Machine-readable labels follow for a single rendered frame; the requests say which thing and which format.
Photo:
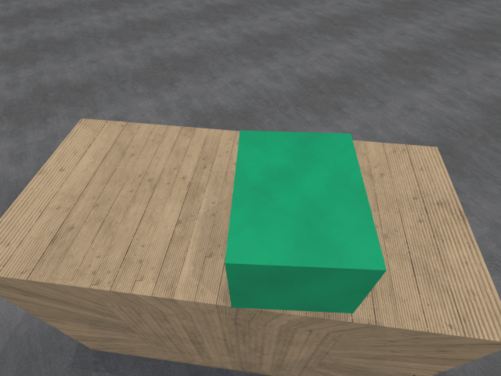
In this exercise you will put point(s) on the carton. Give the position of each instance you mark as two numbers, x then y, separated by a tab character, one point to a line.
301	231

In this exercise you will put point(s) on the pedestal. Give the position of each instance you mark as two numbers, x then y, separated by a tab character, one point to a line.
119	241

